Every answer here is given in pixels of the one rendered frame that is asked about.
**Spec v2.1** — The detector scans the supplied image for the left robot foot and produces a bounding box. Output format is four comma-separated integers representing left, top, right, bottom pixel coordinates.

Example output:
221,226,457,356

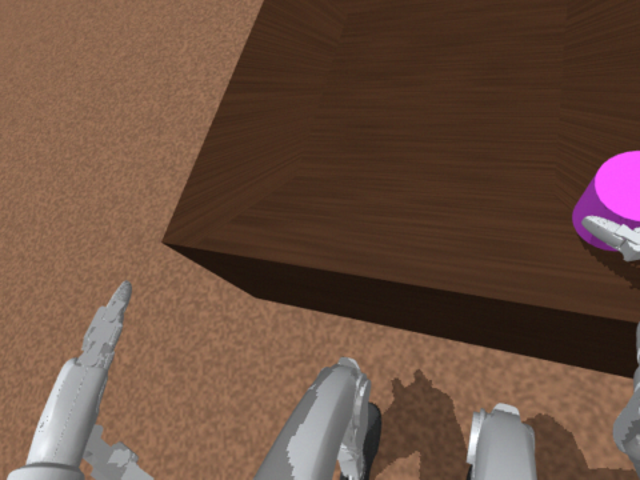
340,402,382,480

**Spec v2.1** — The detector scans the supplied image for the left robot arm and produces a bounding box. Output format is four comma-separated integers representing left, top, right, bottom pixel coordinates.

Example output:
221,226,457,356
7,463,85,480

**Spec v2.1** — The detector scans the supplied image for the right robot hand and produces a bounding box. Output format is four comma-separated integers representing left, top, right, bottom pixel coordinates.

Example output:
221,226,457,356
581,216,640,262

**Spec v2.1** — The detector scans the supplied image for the right robot arm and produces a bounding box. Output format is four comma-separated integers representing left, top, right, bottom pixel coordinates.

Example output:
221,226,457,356
613,322,640,479

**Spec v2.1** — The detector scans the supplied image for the can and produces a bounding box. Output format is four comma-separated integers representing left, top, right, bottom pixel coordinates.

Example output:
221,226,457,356
572,151,640,251

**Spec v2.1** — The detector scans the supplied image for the left robot hand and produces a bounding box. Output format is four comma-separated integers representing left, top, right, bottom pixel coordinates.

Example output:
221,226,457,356
26,280,154,480

